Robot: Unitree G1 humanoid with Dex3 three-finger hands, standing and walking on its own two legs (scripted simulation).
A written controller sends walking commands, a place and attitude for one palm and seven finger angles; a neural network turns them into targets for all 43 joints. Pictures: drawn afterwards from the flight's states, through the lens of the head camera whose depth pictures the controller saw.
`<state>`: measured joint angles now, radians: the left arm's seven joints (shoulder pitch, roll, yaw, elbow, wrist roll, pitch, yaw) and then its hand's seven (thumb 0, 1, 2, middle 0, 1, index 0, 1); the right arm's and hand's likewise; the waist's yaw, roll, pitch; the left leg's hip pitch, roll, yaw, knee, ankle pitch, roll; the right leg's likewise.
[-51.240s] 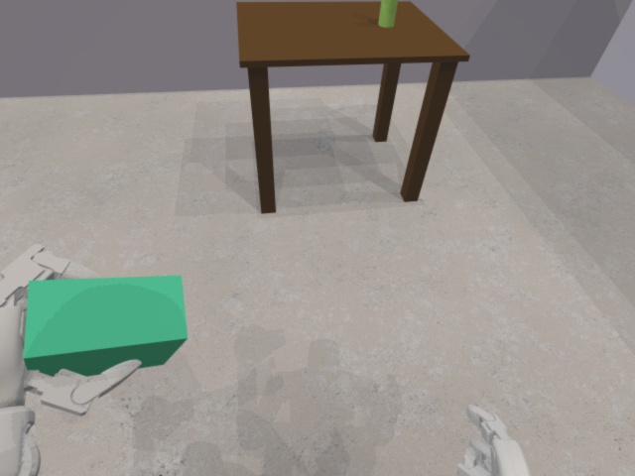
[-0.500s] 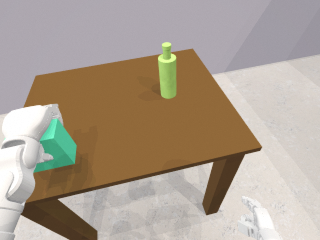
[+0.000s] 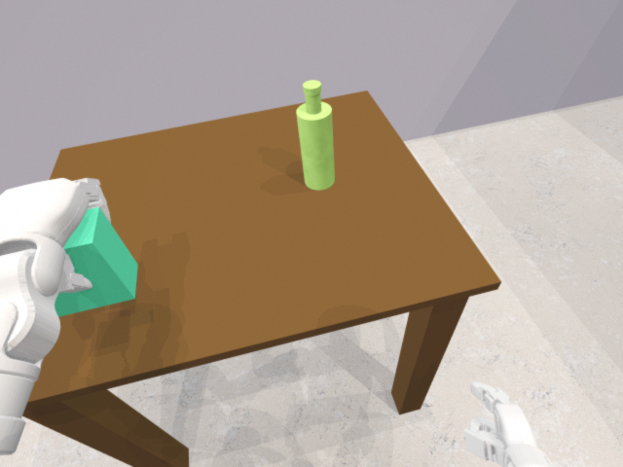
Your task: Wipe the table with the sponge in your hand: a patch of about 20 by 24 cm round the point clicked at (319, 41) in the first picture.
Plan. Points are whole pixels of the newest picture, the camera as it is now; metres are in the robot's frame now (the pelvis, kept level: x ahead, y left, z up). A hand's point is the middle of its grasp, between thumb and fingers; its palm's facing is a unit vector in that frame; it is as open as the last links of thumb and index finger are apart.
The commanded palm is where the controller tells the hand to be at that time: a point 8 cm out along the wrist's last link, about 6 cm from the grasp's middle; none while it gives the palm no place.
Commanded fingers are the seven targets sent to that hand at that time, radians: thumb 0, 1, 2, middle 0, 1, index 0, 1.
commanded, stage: bring the sponge back beside the body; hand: left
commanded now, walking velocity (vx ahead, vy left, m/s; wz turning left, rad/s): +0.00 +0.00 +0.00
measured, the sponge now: (80, 274) +0.30 +0.35 +0.10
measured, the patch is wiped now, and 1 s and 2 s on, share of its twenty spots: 0.95 0.95 0.95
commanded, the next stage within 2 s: step back with the hand held close in 1.62 s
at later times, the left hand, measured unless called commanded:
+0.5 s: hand (52, 291) +0.25 +0.33 +0.14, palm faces +0.04 -0.03 -1.00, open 10.3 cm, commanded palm +0.21 +0.32 +0.20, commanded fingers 0.00 0.10 1.30 -1.20 -1.60 -1.20 -1.60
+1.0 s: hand (66, 345) +0.20 +0.30 +0.11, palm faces +0.00 -0.09 -1.00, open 10.3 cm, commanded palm +0.16 +0.30 +0.19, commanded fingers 0.00 0.10 1.30 -1.20 -1.60 -1.20 -1.60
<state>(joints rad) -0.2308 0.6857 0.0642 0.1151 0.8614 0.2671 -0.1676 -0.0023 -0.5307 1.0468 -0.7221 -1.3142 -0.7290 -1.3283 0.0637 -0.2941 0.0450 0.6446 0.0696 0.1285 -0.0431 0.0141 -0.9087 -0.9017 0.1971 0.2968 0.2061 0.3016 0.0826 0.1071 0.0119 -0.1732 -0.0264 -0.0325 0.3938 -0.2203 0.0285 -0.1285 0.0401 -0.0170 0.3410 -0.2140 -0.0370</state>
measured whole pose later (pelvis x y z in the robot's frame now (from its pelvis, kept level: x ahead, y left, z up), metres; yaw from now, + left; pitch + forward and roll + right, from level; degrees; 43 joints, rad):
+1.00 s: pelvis -0.02 +0.00 +0.00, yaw -1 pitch -3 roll -1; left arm 0.19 0.59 0.03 -0.27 0.83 0.33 -0.10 0.00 -0.53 1.05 -0.72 -1.32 -0.73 -1.33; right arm 0.04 -0.28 0.05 0.62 0.05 0.11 -0.04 0.02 -0.91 -0.90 0.20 0.30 0.21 0.30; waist 0.13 0.11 0.02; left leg -0.15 -0.03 -0.02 0.43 -0.22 0.03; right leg -0.11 0.04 -0.01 0.38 -0.21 -0.03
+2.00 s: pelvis -0.03 -0.01 -0.01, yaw -2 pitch +1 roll -1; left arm 0.52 0.41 0.23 -0.56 -0.05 -0.01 0.09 -0.01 -0.54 1.05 -0.72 -1.32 -0.74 -1.33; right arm 0.19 -0.23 0.05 0.53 0.03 0.04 -0.05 0.01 -0.91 -0.90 0.20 0.30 0.21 0.30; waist 0.01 0.00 0.04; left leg -0.29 -0.01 -0.03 0.55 -0.27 0.01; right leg -0.27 0.08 0.00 0.51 -0.25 -0.05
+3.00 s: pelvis -0.14 +0.01 -0.01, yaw -5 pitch +3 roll -3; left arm 0.45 0.36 0.27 -0.54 -0.04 -0.17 0.12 -0.01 -0.56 1.06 -0.73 -1.34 -0.74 -1.35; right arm 0.16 -0.18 0.02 0.63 0.02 -0.03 -0.05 0.01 -0.91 -0.90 0.20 0.30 0.21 0.30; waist 0.02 0.04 0.02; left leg -0.52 0.05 0.00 0.65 -0.17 0.00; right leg -0.20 0.09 0.03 0.44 -0.30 -0.02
